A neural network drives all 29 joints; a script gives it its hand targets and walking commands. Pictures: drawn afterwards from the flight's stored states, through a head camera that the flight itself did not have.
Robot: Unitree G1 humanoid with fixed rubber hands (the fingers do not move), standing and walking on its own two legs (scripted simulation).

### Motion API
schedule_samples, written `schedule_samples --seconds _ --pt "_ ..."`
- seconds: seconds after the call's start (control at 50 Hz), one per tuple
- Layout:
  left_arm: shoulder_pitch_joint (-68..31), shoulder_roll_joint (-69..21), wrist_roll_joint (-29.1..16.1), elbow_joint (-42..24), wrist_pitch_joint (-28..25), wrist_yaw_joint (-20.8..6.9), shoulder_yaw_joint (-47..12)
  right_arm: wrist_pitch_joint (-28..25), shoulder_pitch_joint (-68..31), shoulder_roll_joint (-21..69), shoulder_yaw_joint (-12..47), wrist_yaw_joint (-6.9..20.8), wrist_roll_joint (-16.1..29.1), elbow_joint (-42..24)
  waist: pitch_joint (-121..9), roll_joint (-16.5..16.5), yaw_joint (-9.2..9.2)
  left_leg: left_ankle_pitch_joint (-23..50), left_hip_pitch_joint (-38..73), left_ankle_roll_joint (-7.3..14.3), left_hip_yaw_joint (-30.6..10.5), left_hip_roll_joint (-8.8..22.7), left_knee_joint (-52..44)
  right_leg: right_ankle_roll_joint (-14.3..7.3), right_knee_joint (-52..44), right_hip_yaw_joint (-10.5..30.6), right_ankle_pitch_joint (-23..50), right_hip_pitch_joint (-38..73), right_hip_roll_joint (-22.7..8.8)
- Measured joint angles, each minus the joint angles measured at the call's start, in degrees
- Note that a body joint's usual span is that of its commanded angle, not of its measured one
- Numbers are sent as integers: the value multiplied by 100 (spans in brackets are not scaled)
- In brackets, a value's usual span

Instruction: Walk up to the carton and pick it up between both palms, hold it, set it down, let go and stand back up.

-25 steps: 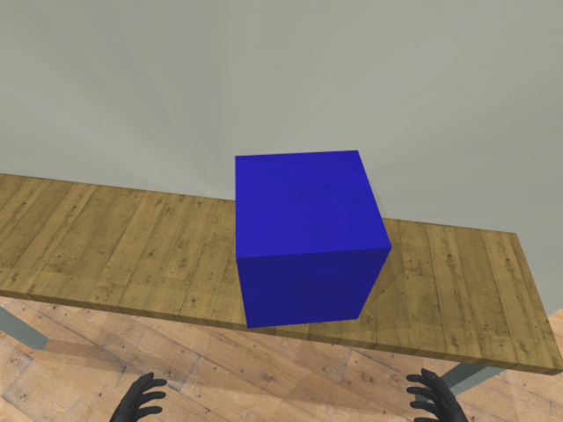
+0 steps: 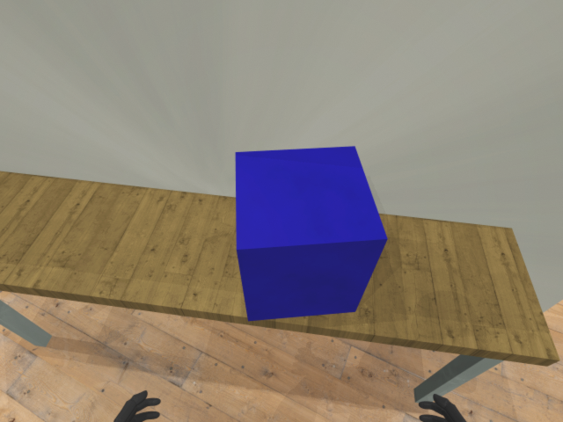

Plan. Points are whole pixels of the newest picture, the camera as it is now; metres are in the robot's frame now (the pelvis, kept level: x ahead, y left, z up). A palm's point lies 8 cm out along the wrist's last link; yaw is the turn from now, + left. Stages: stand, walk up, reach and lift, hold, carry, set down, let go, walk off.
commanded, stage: stand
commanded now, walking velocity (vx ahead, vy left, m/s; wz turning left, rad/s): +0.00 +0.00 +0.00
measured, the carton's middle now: (299, 237) +0.43 -0.02 -0.04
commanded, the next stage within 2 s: none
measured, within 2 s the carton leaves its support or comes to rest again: neither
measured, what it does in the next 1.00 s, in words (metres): stands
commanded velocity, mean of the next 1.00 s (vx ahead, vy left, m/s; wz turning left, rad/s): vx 0.00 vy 0.00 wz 0.00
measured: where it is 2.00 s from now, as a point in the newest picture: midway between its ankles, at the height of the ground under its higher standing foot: outside the picture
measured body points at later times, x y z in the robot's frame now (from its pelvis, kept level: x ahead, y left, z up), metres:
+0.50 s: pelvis +0.01 +0.00 +0.00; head +0.01 +0.00 +0.45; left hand +0.11 +0.25 -0.11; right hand +0.12 -0.24 -0.11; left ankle +0.02 +0.12 -0.73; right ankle +0.02 -0.12 -0.73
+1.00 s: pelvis +0.00 +0.00 +0.00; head +0.01 +0.00 +0.45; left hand +0.11 +0.25 -0.11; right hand +0.11 -0.25 -0.11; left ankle +0.02 +0.13 -0.73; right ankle +0.02 -0.12 -0.73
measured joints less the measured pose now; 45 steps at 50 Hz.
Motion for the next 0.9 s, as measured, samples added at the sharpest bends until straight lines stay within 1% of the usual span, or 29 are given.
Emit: schedule_samples --seconds 0.44,0.74,0.9 --pt "54 37 -35 91 2 28 -26 5 -47 -4 21 -9 32 48 -132 59 35 16 64 5 -27 -30 -117 12 -91 -12 -10 65 -29" --pt "58 48 -59 144 18 46 -63 28 -19 -27 22 -32 39 128 -201 4 -12 -16 202 -35 -9 12 -168 -20 -119 11 -42 178 11" --pt "16 51 -49 132 25 33 -76 44 -4 -58 19 -31 48 142 -90 25 -3 57 189 -32 -5 17 -223 -19 -179 18 37 164 15"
